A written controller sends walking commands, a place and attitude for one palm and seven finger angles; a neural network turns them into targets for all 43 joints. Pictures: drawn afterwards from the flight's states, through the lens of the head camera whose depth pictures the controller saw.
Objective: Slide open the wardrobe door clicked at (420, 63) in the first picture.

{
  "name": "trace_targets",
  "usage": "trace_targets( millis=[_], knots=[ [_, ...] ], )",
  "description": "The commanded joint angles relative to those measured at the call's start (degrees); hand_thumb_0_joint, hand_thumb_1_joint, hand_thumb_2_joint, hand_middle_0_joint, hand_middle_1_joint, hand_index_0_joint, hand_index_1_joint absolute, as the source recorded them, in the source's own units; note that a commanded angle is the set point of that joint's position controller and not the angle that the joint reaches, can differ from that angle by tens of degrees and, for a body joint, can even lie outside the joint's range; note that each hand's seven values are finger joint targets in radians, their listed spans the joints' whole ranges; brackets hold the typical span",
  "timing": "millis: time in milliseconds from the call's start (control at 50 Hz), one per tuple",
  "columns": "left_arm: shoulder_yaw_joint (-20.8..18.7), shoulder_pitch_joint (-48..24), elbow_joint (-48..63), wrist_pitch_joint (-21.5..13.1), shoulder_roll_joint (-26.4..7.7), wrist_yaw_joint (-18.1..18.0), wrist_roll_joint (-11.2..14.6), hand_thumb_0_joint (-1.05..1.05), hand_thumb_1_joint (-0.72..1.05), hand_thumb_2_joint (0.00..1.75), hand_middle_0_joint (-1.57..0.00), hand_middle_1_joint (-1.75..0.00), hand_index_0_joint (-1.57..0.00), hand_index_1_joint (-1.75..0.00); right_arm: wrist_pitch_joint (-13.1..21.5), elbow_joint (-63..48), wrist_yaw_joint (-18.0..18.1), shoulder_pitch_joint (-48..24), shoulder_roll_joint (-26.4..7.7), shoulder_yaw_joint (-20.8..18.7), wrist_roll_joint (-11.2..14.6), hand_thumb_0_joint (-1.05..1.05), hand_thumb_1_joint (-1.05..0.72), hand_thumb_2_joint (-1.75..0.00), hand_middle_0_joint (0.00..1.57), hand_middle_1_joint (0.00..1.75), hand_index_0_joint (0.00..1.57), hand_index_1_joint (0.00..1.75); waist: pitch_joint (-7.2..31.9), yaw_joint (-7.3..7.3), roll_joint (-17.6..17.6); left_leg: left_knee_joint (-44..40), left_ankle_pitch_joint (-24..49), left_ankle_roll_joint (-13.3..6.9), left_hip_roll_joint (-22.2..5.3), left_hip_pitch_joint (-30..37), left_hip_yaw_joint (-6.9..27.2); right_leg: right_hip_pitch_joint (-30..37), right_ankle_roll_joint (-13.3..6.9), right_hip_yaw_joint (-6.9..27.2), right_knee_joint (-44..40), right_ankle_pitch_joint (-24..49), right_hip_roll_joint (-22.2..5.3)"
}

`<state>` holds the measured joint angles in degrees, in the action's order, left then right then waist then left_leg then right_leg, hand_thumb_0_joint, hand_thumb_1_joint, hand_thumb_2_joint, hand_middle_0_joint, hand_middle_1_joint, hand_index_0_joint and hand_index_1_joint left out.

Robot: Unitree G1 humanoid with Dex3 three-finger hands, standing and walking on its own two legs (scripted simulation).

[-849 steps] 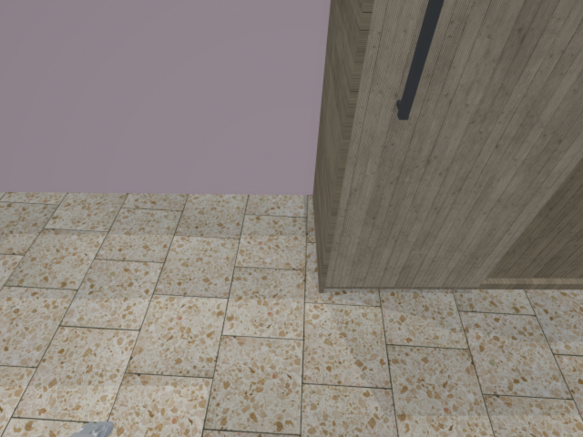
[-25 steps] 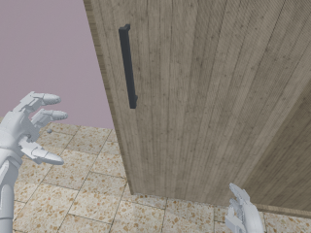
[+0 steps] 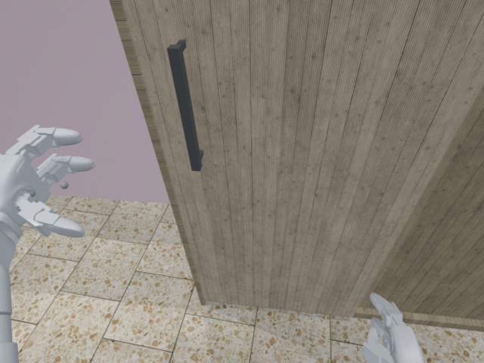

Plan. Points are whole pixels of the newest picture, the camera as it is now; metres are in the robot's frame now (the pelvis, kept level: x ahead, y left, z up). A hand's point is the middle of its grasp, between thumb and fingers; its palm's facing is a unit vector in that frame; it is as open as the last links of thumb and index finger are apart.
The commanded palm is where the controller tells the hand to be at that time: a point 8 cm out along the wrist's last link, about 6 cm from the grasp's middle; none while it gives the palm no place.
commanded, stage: raise the hand with hooked fingers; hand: left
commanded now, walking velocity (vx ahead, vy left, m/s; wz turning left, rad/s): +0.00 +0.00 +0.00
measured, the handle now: (189, 112) +0.51 +0.16 +0.19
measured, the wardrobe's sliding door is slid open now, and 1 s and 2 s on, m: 0.00 0.00 0.00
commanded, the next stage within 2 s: move the hooked fingers beside the handle in 0.18 s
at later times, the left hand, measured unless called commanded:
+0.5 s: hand (77, 174) +0.30 +0.27 +0.21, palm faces +0.07 -0.99 -0.09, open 14.0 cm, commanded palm +0.27 +0.31 +0.21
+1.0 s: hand (117, 152) +0.36 +0.24 +0.20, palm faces +0.04 -1.00 -0.06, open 14.0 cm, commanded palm +0.33 +0.29 +0.21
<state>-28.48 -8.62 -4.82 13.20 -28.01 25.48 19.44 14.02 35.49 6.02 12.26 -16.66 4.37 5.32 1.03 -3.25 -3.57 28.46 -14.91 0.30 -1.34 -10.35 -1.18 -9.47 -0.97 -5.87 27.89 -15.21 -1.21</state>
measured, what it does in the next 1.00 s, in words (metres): stands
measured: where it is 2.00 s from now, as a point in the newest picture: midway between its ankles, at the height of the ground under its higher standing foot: outside the picture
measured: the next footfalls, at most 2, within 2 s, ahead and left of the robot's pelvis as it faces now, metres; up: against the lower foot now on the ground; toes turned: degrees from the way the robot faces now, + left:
none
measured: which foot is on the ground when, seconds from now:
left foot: down 0.00-1.00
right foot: down 0.00-1.00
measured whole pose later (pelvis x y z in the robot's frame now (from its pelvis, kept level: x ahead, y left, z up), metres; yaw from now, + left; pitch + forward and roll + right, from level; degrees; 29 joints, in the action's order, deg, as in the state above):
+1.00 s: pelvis +0.01 +0.00 +0.00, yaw +0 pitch -1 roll +0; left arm -21.5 -21.9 -15.5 13.9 -25.0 19.4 15.1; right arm 10.5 36.0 6.2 12.6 -15.8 4.1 5.4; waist 1.5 -1.5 -3.3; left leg 27.5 -15.3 0.1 -0.9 -11.0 -1.7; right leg -10.8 -0.7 -5.2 28.0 -16.0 -1.6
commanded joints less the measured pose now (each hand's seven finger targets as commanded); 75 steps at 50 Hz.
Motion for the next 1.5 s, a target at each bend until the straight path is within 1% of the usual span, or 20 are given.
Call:
trace_targets(
  millis=[0, 20, 100, 200, 300, 360, 400, 460, 500, 580, 600, 720, 920, 1040, 1140, 1200, 1260, 1340, 1400, 1480],
  knots=[
    [-6.2, -19.2, 12.2, -3.9, -18.6, -1.1, 0.7, 0.00, -0.50, 0.30, -0.30, -1.20, -0.30, -1.20, 3.8, -9.9, 0.6, -8.8, -5.3, -2.0, -0.2, 0.00, -0.90, -0.90, 0.20, 0.30, 0.20, 0.30, 8.2, -0.56, -3.4, -3.9, 8.7, -2.1, 1.7, 4.3, 2.5, -0.4, -0.1, 3.0, -5.3, 9.5, 0.2],
    [-5.8, -20.2, 13.0, -3.8, -18.1, -1.1, 0.6, 0.00, -0.50, 0.30, -0.30, -1.20, -0.30, -1.20, 3.9, -10.0, 0.7, -8.9, -5.2, -2.0, -0.1, 0.00, -0.90, -0.90, 0.20, 0.30, 0.20, 0.30, 8.9, -0.11, -4.7, -4.0, 8.9, -2.1, 1.8, 4.9, 2.5, -0.3, -0.1, 2.9, -5.1, 10.1, 0.1],
    [-5.3, -17.7, 9.8, -2.8, -17.6, -0.1, 0.8, 0.00, -0.50, 0.30, -0.30, -1.20, -0.30, -1.20, 3.7, -9.8, 0.8, -8.4, -5.4, -2.0, -0.2, 0.00, -0.90, -0.90, 0.20, 0.30, 0.20, 0.30, 8.4, -0.25, -0.3, -3.7, 9.2, -2.3, 1.6, 4.5, 2.7, -0.3, 0.2, 2.8, -5.2, 10.7, 0.4],
    [-5.7, -17.6, 9.9, -2.8, -17.8, 0.4, 1.3, 0.00, -0.50, 0.30, -0.30, -1.20, -0.30, -1.20, 3.4, -9.9, 0.6, -8.6, -5.3, -2.0, -0.2, 0.00, -0.90, -0.90, 0.20, 0.30, 0.20, 0.30, 9.3, -0.33, 0.1, -3.3, 10.6, -2.2, 1.7, 4.7, 2.8, 0.0, 0.2, 2.5, -4.8, 12.8, 0.4],
    [-3.9, -20.2, 9.9, -3.0, -16.5, -0.1, 1.1, 0.00, -0.50, 0.30, -0.30, -1.20, -0.30, -1.20, 3.3, -9.7, 0.6, -8.6, -5.1, -1.9, -0.1, 0.00, -0.90, -0.90, 0.20, 0.30, 0.20, 0.30, 8.7, 0.31, 0.2, -3.5, 10.1, -2.1, 1.6, 5.2, 3.0, -1.2, 0.2, 2.3, -4.8, 11.9, 0.6],
    [-2.5, -23.0, 10.4, -3.1, -15.3, -0.6, 0.4, 0.00, -0.50, 0.30, -0.30, -1.20, -0.30, -1.20, 3.2, -9.7, 0.9, -8.6, -5.0, -2.0, 0.0, 0.00, -0.90, -0.90, 0.20, 0.30, 0.20, 0.30, 10.1, 0.70, -2.6, -3.6, 10.6, -2.0, 1.7, 6.2, 3.1, -1.3, 0.0, 2.1, -4.2, 12.3, 0.4],
    [-2.4, -22.7, 9.4, -3.1, -15.7, -1.0, 0.2, 0.00, -0.50, 0.30, -0.30, -1.20, -0.30, -1.20, 3.0, -9.3, 0.8, -8.3, -5.1, -2.0, -0.1, 0.00, -0.90, -0.90, 0.20, 0.30, 0.20, 0.30, 9.9, 0.50, 0.0, -3.3, 11.6, -2.1, 1.5, 5.8, 3.1, -0.8, 0.0, 2.2, -4.4, 13.5, 0.5],
    [-0.5, -25.5, 10.2, -3.3, -13.7, -1.7, -0.4, 0.00, -0.50, 0.30, -0.30, -1.20, -0.30, -1.20, 2.9, -9.5, 0.9, -8.6, -4.7, -2.0, -0.1, 0.00, -0.90, -0.90, 0.20, 0.30, 0.20, 0.30, 10.7, 0.97, -2.3, -3.5, 12.3, -2.0, 1.6, 6.8, 3.2, -1.1, -0.1, 1.9, -3.7, 14.2, 0.2],
    [-2.4, -23.7, 8.0, -2.9, -15.8, -2.4, -0.6, 0.00, -0.50, 0.30, -0.30, -1.20, -0.30, -1.20, 2.5, -9.1, 0.8, -8.2, -5.1, -2.1, -0.3, 0.00, -0.90, -0.90, 0.20, 0.30, 0.20, 0.30, 10.5, 0.20, 0.5, -3.6, 12.0, -2.1, 1.4, 5.7, 3.2, -0.5, -0.1, 2.0, -4.2, 13.7, 0.4],
    [-1.4, -27.2, 6.2, -2.8, -14.9, -3.3, -1.1, 0.00, -0.50, 0.30, -0.30, -1.20, -0.30, -1.20, 2.1, -9.4, 0.9, -8.5, -4.9, -2.1, -0.1, 0.00, -0.90, -0.90, 0.20, 0.30, 0.20, 0.30, 11.3, 0.63, -0.8, -3.7, 11.2, -2.0, 1.5, 5.7, 3.1, -1.0, -0.1, 2.1, -3.8, 12.8, 0.0],
    [-2.3, -27.0, 5.5, -2.8, -16.3, -3.4, -1.3, 0.00, -0.50, 0.30, -0.30, -1.20, -0.30, -1.20, 1.8, -9.2, 0.8, -8.1, -5.2, -2.2, -0.2, 0.00, -0.90, -0.90, 0.20, 0.30, 0.20, 0.30, 11.4, 0.35, 1.0, -3.5, 12.3, -2.1, 1.4, 5.3, 3.1, 0.1, -0.2, 2.2, -4.0, 13.9, 0.2],
    [1.7, -33.0, 4.0, -3.5, -13.3, -3.7, -2.1, 0.00, -0.50, 0.30, -0.30, -1.20, -0.30, -1.20, 1.2, -9.4, 0.9, -7.7, -5.1, -2.3, -0.1, 0.00, -0.90, -0.90, 0.20, 0.30, 0.20, 0.30, 12.9, 1.52, -0.8, -3.4, 13.1, -2.1, 1.4, 6.2, 2.9, -0.3, -0.3, 2.4, -3.5, 15.1, 0.0],
    [1.4, -33.6, 0.8, -3.0, -13.2, -6.3, -3.1, 0.00, -0.50, 0.30, -0.30, -1.20, -0.30, -1.20, -0.3, -9.1, 0.6, -7.0, -5.5, -2.7, -0.1, 0.00, -0.90, -0.90, 0.20, 0.30, 0.20, 0.30, 12.7, 1.29, 1.8, -3.7, 13.7, -2.1, 1.1, 4.9, 2.4, 0.1, -0.2, 2.4, -3.3, 15.9, 0.0],
    [2.7, -39.3, 1.0, -4.2, -13.1, -7.7, -4.1, 0.00, -0.50, 0.30, -0.30, -1.20, -0.30, -1.20, -1.0, -8.8, 0.8, -6.2, -5.3, -2.9, -0.2, 0.00, -0.90, -0.90, 0.20, 0.30, 0.20, 0.30, 15.3, 2.03, -0.8, -3.4, 14.9, -2.2, 1.2, 6.2, 2.1, 1.0, -0.4, 2.8, -3.1, 17.1, -0.1],
    [3.2, -39.5, -2.6, -4.5, -12.3, -7.6, -4.1, 0.00, -0.50, 0.30, -0.30, -1.20, -0.30, -1.20, -1.5, -8.3, 0.7, -5.5, -5.5, -3.1, -0.1, 0.00, -0.90, -0.90, 0.20, 0.30, 0.20, 0.30, 14.9, 2.18, 1.2, -3.2, 15.9, -2.3, 1.2, 6.0, 1.8, 1.2, -0.3, 2.8, -3.1, 19.2, -0.1],
    [3.9, -40.5, -8.1, -3.7, -12.7, -7.9, -4.6, 0.00, -0.50, 0.30, -0.30, -1.20, -0.30, -1.20, -2.3, -7.6, 0.8, -4.7, -6.0, -3.1, 0.0, 0.00, -0.90, -0.90, 0.20, 0.30, 0.20, 0.30, 11.6, 2.72, 3.5, -3.6, 12.1, -2.5, 1.0, 3.6, 1.8, -0.7, -0.2, 2.9, -4.1, 15.1, 0.0],
    [6.0, -47.3, -9.1, -4.3, -12.0, -8.1, -5.0, 0.00, -0.50, 0.30, -0.30, -1.20, -0.30, -1.20, -2.6, -7.4, 1.1, -4.1, -6.1, -3.2, 0.1, 0.00, -0.90, -0.90, 0.20, 0.30, 0.20, 0.30, 12.7, 4.12, 1.6, -3.6, 10.8, -2.5, 1.2, 4.4, 1.9, -1.9, -0.2, 3.3, -4.4, 13.7, -0.1],
    [4.0, -50.0, -8.9, -7.3, -14.4, -8.6, -5.3, 0.00, -0.50, 0.30, -0.30, -1.20, -0.30, -1.20, -2.7, -7.2, 1.0, -3.2, -6.0, -3.4, -0.3, 0.00, -0.90, -0.90, 0.20, 0.30, 0.20, 0.30, 17.8, 3.65, 0.4, -2.9, 14.5, -2.7, 1.3, 6.0, 1.8, 1.6, -0.4, 3.8, -3.6, 18.0, -0.1],
    [4.7, -48.2, -12.7, -8.0, -13.4, -8.4, -5.5, 0.00, -0.50, 0.30, -0.30, -1.20, -0.30, -1.20, -3.0, -6.8, 0.7, -2.4, -6.1, -3.5, -0.2, 0.00, -0.90, -0.90, 0.20, 0.30, 0.20, 0.30, 16.0, 3.43, 2.2, -2.9, 15.2, -2.7, 1.1, 4.8, 1.6, 1.4, -0.4, 3.4, -3.4, 19.2, -0.1],
    [6.4, -50.0, -15.0, -7.7, -11.7, -8.6, -5.8, 0.00, -0.50, 0.30, -0.30, -1.20, -0.30, -1.20, -3.4, -6.7, 0.5, -1.8, -6.3, -3.8, 0.0, 0.00, -0.90, -0.90, 0.20, 0.30, 0.20, 0.30, 14.8, 3.85, 0.2, -3.4, 13.8, -2.4, 1.1, 4.4, 1.7, -0.2, -0.6, 3.3, -3.5, 17.5, 0.0]
  ],
)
